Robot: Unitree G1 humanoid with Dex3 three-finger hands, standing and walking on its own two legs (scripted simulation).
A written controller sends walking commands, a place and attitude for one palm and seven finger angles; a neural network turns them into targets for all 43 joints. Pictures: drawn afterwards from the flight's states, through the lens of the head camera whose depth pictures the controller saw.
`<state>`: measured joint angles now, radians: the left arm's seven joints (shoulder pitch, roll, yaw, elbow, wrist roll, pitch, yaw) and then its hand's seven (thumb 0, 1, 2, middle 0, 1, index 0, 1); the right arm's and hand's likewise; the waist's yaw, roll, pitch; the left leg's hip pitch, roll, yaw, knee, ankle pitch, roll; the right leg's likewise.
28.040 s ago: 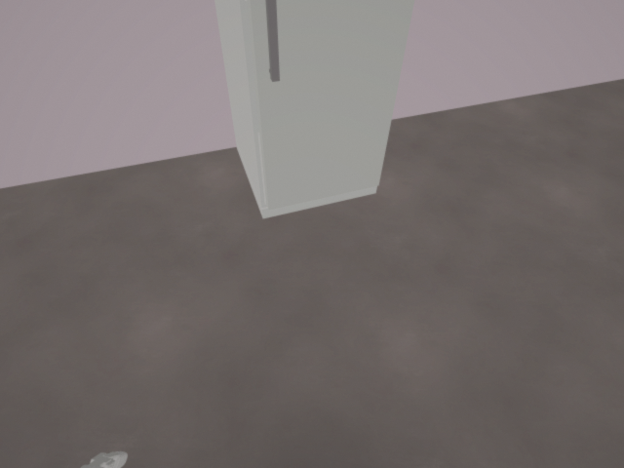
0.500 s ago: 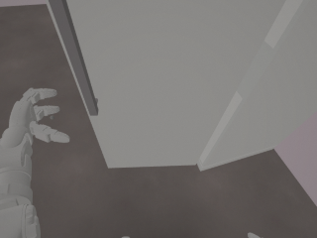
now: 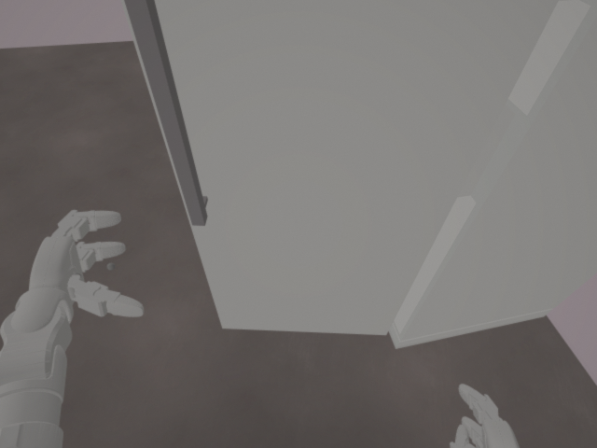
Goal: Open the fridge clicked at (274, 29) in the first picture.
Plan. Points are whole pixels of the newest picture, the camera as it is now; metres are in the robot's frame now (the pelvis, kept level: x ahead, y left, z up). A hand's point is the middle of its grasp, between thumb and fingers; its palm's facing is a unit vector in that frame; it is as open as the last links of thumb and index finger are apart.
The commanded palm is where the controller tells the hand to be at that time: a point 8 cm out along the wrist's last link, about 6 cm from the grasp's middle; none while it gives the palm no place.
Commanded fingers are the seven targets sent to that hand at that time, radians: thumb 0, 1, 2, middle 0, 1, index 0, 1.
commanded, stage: slip the hand off the handle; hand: left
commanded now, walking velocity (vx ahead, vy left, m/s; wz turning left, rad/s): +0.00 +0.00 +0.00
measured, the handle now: (175, 107) +0.53 +0.24 +0.18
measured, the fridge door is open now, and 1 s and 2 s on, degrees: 76 76 76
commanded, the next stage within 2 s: draw the hand back to the body in 0.34 s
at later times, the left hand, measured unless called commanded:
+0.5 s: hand (112, 251) +0.34 +0.29 +0.07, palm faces +0.23 -0.97 -0.12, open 14.7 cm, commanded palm +0.29 +0.33 +0.09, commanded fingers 0.00 -0.55 0.20 -0.25 -1.15 -0.25 -1.15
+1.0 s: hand (76, 273) +0.27 +0.28 +0.12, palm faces +0.25 -0.97 -0.04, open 14.5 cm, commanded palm +0.22 +0.32 +0.14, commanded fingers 0.00 -0.26 0.34 -0.24 -0.98 -0.24 -0.98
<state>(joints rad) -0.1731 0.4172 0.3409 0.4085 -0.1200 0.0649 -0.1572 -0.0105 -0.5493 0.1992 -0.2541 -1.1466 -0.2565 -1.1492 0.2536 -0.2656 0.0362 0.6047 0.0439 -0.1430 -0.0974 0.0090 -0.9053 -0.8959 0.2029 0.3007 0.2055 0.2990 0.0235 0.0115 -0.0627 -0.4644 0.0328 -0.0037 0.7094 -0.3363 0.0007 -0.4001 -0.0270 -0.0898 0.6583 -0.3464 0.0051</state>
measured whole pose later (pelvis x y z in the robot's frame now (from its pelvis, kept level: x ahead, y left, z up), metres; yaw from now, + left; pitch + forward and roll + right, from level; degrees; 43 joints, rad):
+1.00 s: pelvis -0.01 +0.01 +0.00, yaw +0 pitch +2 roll -2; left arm 0.00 0.34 0.37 0.12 -0.27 0.01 -0.21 -0.01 -0.51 0.22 -0.25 -1.12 -0.25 -1.12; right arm 0.21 -0.23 0.07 0.62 0.04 -0.24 -0.12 0.01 -0.90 -0.90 0.20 0.30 0.21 0.30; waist 0.07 0.03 -0.07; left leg -0.40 0.02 0.00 0.69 -0.33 0.01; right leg -0.33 -0.03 -0.08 0.64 -0.33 0.02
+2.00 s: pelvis +0.01 -0.02 +0.02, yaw -1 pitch -4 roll +0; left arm 0.43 0.33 0.34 -0.35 -0.06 -0.09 0.11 0.02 0.87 0.89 -0.21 -0.31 -0.21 -0.31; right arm 0.19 -0.21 0.03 0.66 -0.01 -0.16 -0.10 0.01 -0.91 -0.90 0.20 0.30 0.20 0.30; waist 0.08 0.04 0.01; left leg -0.12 0.04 0.02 0.44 -0.24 -0.02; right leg -0.09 -0.01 -0.07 0.43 -0.27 -0.01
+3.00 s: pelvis -0.12 +0.00 -0.01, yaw +7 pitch -2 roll -1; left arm 0.48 0.42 0.47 -0.52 -0.01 -0.29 0.13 0.02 0.88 0.90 -0.21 -0.30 -0.22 -0.30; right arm 0.24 -0.20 0.01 0.59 -0.01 -0.13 -0.07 0.01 -0.90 -0.90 0.20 0.30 0.21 0.30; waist 0.00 -0.02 0.06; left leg -0.53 0.02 0.01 0.73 -0.38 0.02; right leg -0.41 0.01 0.01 0.65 -0.20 0.01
